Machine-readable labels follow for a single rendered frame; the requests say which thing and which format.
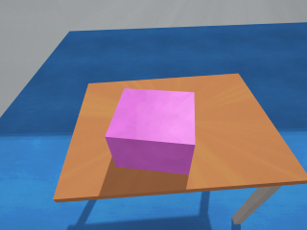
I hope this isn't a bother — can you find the carton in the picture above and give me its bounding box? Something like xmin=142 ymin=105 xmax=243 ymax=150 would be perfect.
xmin=105 ymin=88 xmax=196 ymax=175

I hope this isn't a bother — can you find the table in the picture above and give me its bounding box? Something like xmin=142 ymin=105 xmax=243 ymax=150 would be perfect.
xmin=53 ymin=73 xmax=307 ymax=225

